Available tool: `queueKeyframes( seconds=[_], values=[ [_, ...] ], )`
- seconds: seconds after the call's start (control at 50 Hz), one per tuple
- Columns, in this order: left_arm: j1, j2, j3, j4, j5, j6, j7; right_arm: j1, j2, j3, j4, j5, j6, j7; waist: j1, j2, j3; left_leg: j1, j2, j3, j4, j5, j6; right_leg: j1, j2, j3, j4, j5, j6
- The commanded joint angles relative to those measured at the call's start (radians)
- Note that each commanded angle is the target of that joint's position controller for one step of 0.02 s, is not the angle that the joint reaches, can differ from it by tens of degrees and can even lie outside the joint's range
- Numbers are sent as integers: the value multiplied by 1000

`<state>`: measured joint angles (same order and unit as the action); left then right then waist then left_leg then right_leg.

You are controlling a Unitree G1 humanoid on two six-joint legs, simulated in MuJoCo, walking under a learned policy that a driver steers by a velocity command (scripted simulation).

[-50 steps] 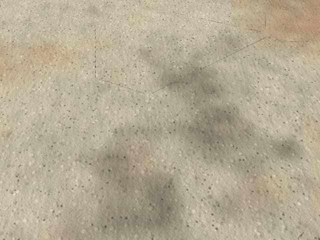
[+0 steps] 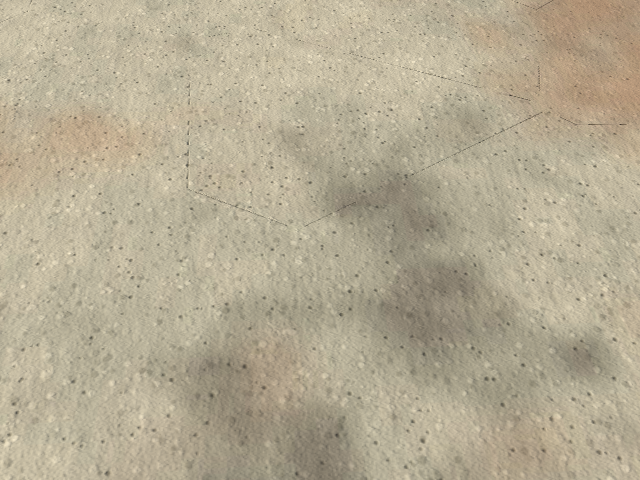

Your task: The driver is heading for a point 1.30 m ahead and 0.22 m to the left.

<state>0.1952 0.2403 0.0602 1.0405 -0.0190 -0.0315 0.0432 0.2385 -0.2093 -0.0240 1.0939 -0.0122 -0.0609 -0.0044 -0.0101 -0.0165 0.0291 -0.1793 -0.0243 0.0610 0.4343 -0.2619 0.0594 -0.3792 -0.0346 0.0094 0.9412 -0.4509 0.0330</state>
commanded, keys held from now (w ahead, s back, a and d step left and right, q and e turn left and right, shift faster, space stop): no key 0.40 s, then w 0.60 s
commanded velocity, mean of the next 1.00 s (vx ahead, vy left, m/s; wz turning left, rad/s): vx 0.21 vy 0.00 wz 0.00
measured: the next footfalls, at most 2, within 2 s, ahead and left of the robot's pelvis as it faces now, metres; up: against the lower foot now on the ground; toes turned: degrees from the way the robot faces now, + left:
right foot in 0.12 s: +0.08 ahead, -0.14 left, +0.00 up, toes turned +0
right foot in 0.70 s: +0.16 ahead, -0.16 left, +0.00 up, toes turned -4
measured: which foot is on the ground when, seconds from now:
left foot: down 0.00-0.72, up 0.74-1.00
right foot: up 0.00-0.10, down 0.12-0.50, up 0.52-0.68, down 0.70-1.00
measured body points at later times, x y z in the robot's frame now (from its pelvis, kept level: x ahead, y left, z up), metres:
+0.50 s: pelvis +0.04 -0.02 -0.01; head +0.05 -0.02 +0.44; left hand +0.11 +0.24 -0.16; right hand +0.06 -0.27 -0.16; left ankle -0.02 +0.08 -0.74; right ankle +0.04 -0.14 -0.74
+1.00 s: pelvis +0.21 -0.08 +0.00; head +0.22 -0.09 +0.45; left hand +0.16 +0.15 -0.14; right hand +0.37 -0.34 -0.12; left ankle +0.36 +0.09 -0.68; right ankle +0.12 -0.16 -0.74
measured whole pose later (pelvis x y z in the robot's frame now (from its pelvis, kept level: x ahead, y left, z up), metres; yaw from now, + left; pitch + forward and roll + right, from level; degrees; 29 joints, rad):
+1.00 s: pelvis +0.21 -0.08 +0.00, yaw +0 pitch +0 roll +0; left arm 0.41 0.17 0.03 1.11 0.01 -0.10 0.00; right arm 0.07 -0.26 -0.07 0.95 0.02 -0.07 0.00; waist 0.06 0.03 0.00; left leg -0.66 0.12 0.00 0.83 -0.06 0.02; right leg 0.03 0.04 -0.07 0.21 -0.25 -0.06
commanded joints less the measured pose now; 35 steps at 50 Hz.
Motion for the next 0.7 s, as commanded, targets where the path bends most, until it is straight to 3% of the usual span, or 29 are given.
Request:
queueKeyframes(
  seconds=[0.02, 0.06, 0.1, 0.12, 0.14, 0.16, 0.2, 0.26, 0.4, 0.42, 0.46, 0.48, 0.52, 0.54, 0.56, 0.6, 0.64, 0.66, 0.68, 0.7],
  values=[
    [5, 17, -3, -27, 0, 5, 4, -18, -143, -11, -33, -8, 6, -18, 25, 120, -72, 57, 199, -123, -69, 798, 131, 64, -10, -8, -241, 68, 11],
    [20, 35, -3, -16, -1, 19, 5, -31, -174, -19, -34, 12, 19, -23, 37, 108, -99, 41, 214, -140, -66, 739, 140, 157, 2, -27, -372, 196, 8],
    [27, 60, 1, -6, 17, 36, 5, -23, -159, -18, -25, 33, 24, -16, 53, 81, -68, -35, 181, -139, -84, 470, 89, 272, -5, -13, -527, 413, -21],
    [21, 93, 6, -11, 29, 44, 8, 0, -139, -15, -20, 23, 21, -10, 38, 42, -57, -75, 151, -136, -96, 260, 50, 320, -51, 39, -530, 522, -40],
    [-8, 136, 13, -21, 24, 49, 10, 33, -120, -16, -19, 4, 20, -4, -9, -34, -32, -113, 84, -93, -102, 79, 17, 326, -76, 57, -491, 594, -68],
    [-42, 138, 17, -13, 10, 48, 7, 73, -82, -10, -12, 0, 27, -7, -34, -87, -16, -92, 46, -59, -117, 38, -7, 277, -61, 46, -464, 507, -95],
    [-54, 85, 11, -7, 14, 35, 0, 31, -92, -11, -14, 7, 37, -17, -2, -29, 9, -70, 40, -44, -76, 114, -25, 240, -37, 40, -473, 514, -75],
    [-49, 81, 12, 10, 15, 16, -5, 45, -99, -11, -13, 4, 48, -23, -4, -21, -38, -16, 51, -43, -42, 256, -23, 255, -31, 36, -461, 608, -71],
    [-65, 82, 12, 32, 12, 21, -4, 35, -101, -12, -13, 8, 55, -24, 0, 7, -56, 19, 62, -43, -31, 285, -26, 256, -24, 32, -462, 609, -76],
    [-50, 75, 12, 43, 11, 23, -4, 55, -97, -12, -2, 10, 57, -24, -2, 10, -76, 30, 53, -33, -34, 188, -22, 260, -10, 15, -458, 510, -77],
    [-45, 74, 16, 51, 1, 27, -6, 59, -117, -22, -1, 23, 60, -26, -3, 48, -33, -5, 60, -62, -48, -150, 22, 187, 42, -35, -401, 150, -86],
    [-63, 68, 15, 41, 1, 23, -7, 68, -133, -28, -5, 29, 58, -28, -11, 86, 25, -25, 105, -133, -91, -334, 59, 97, 58, -47, -365, -11, -87],
    [-139, 48, 8, -6, -7, -8, -17, 122, -192, -45, -3, 43, 35, -30, -38, 178, 140, 14, 297, -389, -237, -542, 161, -116, 53, -82, -223, -25, -91],
    [-178, 40, 4, -28, -9, -26, -25, 127, -203, -51, -3, 43, 19, -31, -44, 183, 191, 18, 370, -478, -266, -500, 199, -186, 17, -57, -161, -5, -100],
    [-195, 44, 5, -39, -12, -41, -33, 135, -194, -50, -6, 33, 2, -30, -44, 171, 205, 60, 399, -501, -260, -385, 213, -257, -11, -30, -107, -36, -109],
    [-191, 55, 8, -48, -18, -60, -50, 139, -181, -51, -16, 31, -15, -21, -39, 149, 174, 157, 400, -441, -216, -166, 194, -316, -53, -10, -113, -86, -119],
    [-135, 50, 12, -30, -24, -68, -61, 88, -184, -52, -38, 44, -10, -13, 7, 120, 130, 78, 320, -296, -180, -101, 135, -116, -28, -68, -294, 27, -118],
    [-36, 46, 19, 12, -22, -67, -63, 49, -192, -53, -51, 46, -3, -9, 58, 118, 94, -50, 262, -214, -138, -51, 105, 109, 29, -129, -378, 170, -109],
    [87, 73, 39, 60, -14, -60, -61, 44, -195, -52, -59, 39, -2, -7, 105, 107, 38, -148, 206, -153, -46, 100, 79, 317, 84, -151, -376, 235, -104],
    [226, 127, 62, 92, -8, -56, -56, 12, -172, -44, -73, 36, -6, -8, 170, 8, -11, -243, 134, -50, 196, 223, 25, 460, 4, -13, -438, 199, -142]
  ],
)
Velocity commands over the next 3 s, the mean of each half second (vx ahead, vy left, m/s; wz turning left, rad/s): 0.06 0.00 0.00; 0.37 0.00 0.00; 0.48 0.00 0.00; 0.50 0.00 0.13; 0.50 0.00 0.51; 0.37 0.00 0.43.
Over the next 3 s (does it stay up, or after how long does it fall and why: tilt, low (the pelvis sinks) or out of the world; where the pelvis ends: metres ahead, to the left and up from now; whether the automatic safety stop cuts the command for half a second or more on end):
stays up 1.31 0.03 -0.01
